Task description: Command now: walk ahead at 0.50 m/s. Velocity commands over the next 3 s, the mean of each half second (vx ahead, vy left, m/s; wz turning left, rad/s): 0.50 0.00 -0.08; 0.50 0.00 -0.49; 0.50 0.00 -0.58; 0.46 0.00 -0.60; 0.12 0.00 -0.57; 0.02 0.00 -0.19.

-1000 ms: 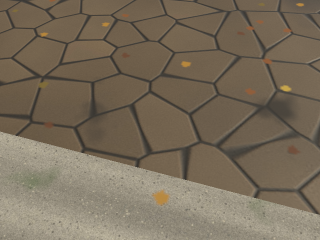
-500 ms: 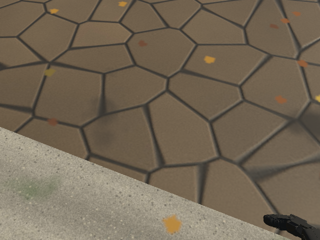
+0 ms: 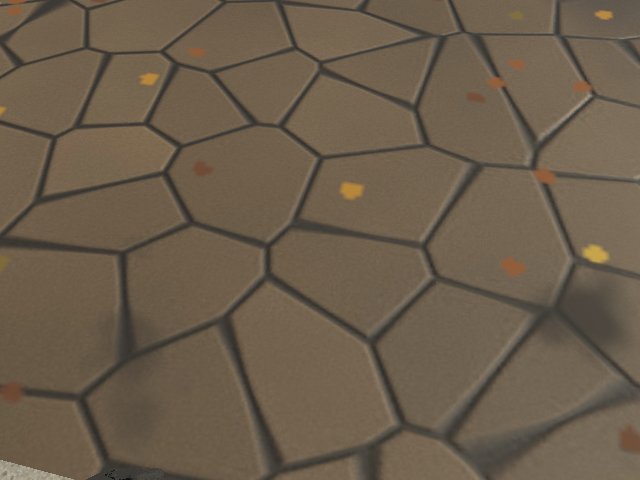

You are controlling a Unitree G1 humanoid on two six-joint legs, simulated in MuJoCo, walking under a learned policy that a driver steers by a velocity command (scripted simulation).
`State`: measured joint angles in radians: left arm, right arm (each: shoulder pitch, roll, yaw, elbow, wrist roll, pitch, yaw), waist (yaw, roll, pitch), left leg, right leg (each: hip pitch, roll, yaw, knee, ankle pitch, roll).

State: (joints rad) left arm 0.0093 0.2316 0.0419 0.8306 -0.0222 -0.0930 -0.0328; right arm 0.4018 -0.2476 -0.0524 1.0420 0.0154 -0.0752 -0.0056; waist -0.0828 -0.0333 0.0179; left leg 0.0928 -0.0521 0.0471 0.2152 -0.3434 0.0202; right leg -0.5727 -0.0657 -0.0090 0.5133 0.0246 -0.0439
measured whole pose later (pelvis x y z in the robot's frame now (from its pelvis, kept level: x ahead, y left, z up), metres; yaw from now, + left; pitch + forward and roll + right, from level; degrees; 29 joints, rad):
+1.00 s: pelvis +0.56 +0.01 -0.03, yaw -19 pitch +2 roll +2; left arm 0.12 0.26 0.09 0.76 -0.02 -0.03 -0.02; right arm 0.31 -0.26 -0.07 0.98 0.00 -0.09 -0.02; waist -0.07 -0.04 0.01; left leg 0.03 -0.03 0.21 0.24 -0.29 0.02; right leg -0.70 -0.10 0.02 0.75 0.03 -0.04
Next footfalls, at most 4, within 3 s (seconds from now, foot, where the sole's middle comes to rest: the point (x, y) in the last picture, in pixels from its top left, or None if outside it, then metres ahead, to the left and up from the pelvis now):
0.04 right None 0.21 -0.12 -0.77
0.62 left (259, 463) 0.53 0.12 -0.80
1.14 right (388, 358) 0.75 -0.19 -0.80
1.64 left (362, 244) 1.09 -0.17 -0.80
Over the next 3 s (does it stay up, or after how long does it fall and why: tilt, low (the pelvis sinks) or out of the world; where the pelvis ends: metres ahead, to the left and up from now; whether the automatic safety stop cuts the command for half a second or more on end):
stays up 1.09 -0.38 -0.03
